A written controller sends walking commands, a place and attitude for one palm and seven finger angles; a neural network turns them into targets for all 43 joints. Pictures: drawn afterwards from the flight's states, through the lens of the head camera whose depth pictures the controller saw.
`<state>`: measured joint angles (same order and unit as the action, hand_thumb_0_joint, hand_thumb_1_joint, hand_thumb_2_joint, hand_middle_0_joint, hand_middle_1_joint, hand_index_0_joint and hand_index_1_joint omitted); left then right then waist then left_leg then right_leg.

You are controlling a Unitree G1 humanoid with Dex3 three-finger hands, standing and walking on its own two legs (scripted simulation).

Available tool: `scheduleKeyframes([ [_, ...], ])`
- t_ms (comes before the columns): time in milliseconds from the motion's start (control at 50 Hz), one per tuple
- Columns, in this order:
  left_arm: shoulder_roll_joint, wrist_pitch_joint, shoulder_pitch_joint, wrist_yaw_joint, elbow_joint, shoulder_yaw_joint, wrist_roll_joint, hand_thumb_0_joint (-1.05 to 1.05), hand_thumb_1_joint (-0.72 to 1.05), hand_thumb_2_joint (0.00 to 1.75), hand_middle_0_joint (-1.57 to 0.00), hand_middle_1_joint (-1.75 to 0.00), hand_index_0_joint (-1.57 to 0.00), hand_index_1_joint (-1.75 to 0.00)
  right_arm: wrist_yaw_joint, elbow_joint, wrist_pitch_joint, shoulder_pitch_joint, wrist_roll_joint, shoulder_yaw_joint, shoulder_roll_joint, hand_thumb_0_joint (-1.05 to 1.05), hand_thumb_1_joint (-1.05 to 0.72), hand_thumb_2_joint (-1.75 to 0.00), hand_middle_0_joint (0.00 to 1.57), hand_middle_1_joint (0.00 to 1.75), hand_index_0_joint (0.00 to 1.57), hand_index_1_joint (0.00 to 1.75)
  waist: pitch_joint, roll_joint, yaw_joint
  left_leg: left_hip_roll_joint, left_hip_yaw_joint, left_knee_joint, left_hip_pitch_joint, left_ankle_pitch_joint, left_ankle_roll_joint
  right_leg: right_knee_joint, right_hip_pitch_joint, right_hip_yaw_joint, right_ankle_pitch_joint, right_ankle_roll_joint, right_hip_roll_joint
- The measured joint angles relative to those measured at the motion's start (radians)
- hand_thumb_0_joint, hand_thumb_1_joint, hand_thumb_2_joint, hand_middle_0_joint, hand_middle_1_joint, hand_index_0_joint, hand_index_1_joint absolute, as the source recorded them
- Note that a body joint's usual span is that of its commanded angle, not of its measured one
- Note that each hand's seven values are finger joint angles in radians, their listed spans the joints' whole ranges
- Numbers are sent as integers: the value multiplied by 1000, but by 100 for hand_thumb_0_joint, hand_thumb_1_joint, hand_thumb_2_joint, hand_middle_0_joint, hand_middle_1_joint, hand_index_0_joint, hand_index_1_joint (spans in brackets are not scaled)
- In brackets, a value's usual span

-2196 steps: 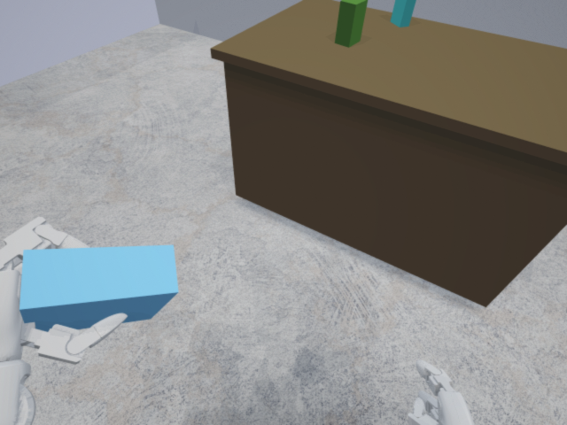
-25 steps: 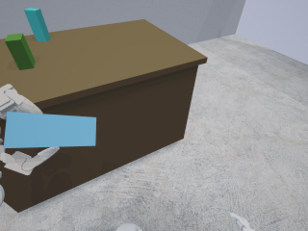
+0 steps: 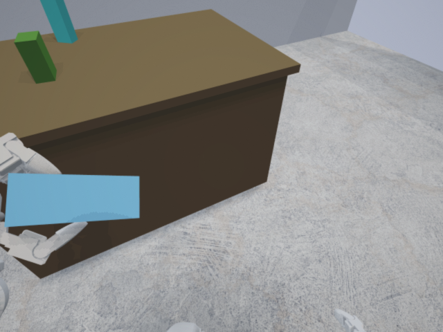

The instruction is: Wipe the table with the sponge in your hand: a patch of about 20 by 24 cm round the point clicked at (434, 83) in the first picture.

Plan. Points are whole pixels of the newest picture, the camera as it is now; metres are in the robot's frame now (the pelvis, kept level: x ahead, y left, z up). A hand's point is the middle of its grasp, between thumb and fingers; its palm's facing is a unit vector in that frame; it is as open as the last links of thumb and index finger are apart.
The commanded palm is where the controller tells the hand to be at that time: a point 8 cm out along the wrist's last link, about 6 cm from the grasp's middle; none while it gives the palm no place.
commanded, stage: stop stepping back and stand still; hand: left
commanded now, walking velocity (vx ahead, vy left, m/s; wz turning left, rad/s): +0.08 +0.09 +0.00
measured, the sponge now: (91, 200) +0.24 +0.19 +0.19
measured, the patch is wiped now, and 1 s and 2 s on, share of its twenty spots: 1.00 1.00 1.00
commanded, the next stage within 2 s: stand and wait in 0.12 s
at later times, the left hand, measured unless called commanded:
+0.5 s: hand (35, 186) +0.23 +0.24 +0.23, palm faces +0.43 -0.82 -0.39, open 9.5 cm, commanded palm +0.18 +0.29 +0.25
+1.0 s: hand (25, 181) +0.24 +0.26 +0.23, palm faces +0.43 -0.82 -0.37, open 9.5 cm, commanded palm +0.18 +0.30 +0.25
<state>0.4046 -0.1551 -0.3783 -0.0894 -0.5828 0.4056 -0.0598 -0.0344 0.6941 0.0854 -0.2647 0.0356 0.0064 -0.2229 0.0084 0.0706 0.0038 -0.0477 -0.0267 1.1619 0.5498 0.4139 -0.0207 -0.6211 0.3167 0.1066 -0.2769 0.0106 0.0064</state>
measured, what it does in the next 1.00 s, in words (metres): stands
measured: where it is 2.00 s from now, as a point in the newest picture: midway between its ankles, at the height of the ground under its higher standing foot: outside the picture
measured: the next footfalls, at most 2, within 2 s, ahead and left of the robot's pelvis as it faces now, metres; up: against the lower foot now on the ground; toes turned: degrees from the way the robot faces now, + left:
none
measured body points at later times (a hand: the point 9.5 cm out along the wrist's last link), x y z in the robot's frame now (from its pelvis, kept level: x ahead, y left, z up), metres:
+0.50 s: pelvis +0.02 +0.01 +0.01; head +0.02 +0.01 +0.46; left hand +0.20 +0.29 +0.25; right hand +0.19 -0.23 -0.07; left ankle +0.04 +0.13 -0.72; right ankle +0.04 -0.10 -0.72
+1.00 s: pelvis +0.02 +0.02 +0.02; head +0.03 +0.03 +0.47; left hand +0.21 +0.30 +0.25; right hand +0.21 -0.21 -0.05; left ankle +0.04 +0.14 -0.72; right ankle +0.04 -0.10 -0.72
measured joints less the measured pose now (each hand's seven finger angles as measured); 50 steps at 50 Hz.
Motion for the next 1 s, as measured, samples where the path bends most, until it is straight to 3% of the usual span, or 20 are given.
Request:
scheduleKeyframes([
  [40,-12,3,-22,-1,-18,6,-1,-3,-50,108,-75,-138,-83,-138,-2,6,-14,9,0,-7,3,2,-90,-90,21,30,20,30,4,-34,-11,-1,36,-80,-28,-25,-10,12,2,-18,5,0,-13],
  [100,-11,3,-42,-28,-61,15,-1,-3,-50,108,-75,-138,-83,-138,-23,-35,1,11,-7,-9,-7,2,-90,-90,21,30,20,30,9,-62,1,-13,51,-416,-168,-20,-29,-36,28,-22,-27,1,-33],
  [120,-9,0,-34,-38,-69,14,-2,-3,-50,108,-75,-138,-83,-138,-32,-47,12,19,-11,-14,-13,2,-90,-90,21,30,20,30,3,-61,9,-12,45,-455,-177,-55,-9,-82,47,-23,-74,1,-35],
  [160,-2,2,-8,-55,-56,16,4,-3,-50,108,-75,-138,-83,-138,-43,-50,28,45,-12,-20,-2,2,-90,-90,21,30,20,30,-12,-84,4,4,66,-445,-183,-80,9,-209,87,-74,-171,-1,-26],
  [200,8,12,16,-64,-32,19,9,-3,-50,108,-75,-138,-83,-138,-38,-55,47,51,-9,-16,14,2,-91,-90,20,30,20,30,-8,-95,6,16,77,-475,-204,-98,15,-251,98,-86,-192,-8,-18],
  [260,27,18,25,-71,-9,31,9,-3,-50,108,-75,-138,-83,-138,-23,-71,63,46,-6,7,29,2,-91,-90,20,30,20,30,5,-84,22,21,64,-506,-221,-113,25,-56,25,-68,-87,-14,-4],
  [300,23,7,27,-64,0,27,10,-3,-50,108,-75,-138,-83,-138,-11,-73,53,54,-8,13,23,2,-90,-90,20,30,20,30,-2,-46,30,7,34,-457,-203,-88,22,-3,1,-42,17,17,17],
  [360,-1,-4,4,-44,1,1,2,-3,-50,108,-75,-139,-83,-138,4,-49,25,69,-6,7,18,2,-90,-90,20,30,20,30,-2,-27,25,18,11,-323,-159,-46,16,45,-24,-29,17,32,25],
  [400,-9,-5,-30,-37,-12,-3,-3,-3,-50,108,-75,-139,-83,-138,6,-48,8,67,-6,6,18,2,-90,-90,21,30,20,30,1,-42,17,23,22,-361,-173,-55,7,74,-32,-42,26,27,17],
  [440,-10,-8,-60,-41,-30,0,-4,-3,-50,108,-75,-139,-83,-138,-1,-63,2,61,-10,7,10,2,-90,-90,21,30,20,30,0,-45,17,15,18,-509,-227,-113,-4,72,-30,-44,24,19,13],
  [460,-9,-12,-67,-45,-37,-1,-3,-3,-50,108,-75,-139,-83,-138,-8,-70,3,60,-13,4,2,2,-90,-90,21,30,20,30,-3,-37,18,9,6,-563,-247,-121,8,62,-24,-39,17,15,15],
  [500,-7,-10,-65,-53,-31,-5,-2,-3,-50,108,-75,-138,-83,-138,-20,-64,-3,66,-13,-3,3,2,-90,-90,21,30,20,30,-14,-51,8,22,13,-574,-257,-123,26,60,-30,-47,11,6,1],
  [600,-5,6,-50,-68,-9,3,6,-3,-50,108,-75,-138,-83,-138,-26,-67,4,75,-10,3,10,2,-90,-90,20,30,20,30,-20,-57,-8,27,24,-607,-280,-136,24,104,-56,-58,29,-2,-2],
  [840,-11,4,-45,-63,-22,-24,3,-3,-50,108,-75,-139,-83,-139,-16,-94,1,122,-15,14,26,2,-90,-90,21,30,20,30,-24,-62,5,23,32,-636,-293,-150,19,157,-77,-66,60,-7,2],
  [1000,-6,3,-48,-67,-14,-13,2,-3,-50,108,-75,-139,-83,-138,-22,-90,-14,106,-16,13,17,2,-90,-90,21,30,20,30,-18,-61,-6,26,34,-648,-295,-163,16,174,-81,-68,75,-11,-1],
])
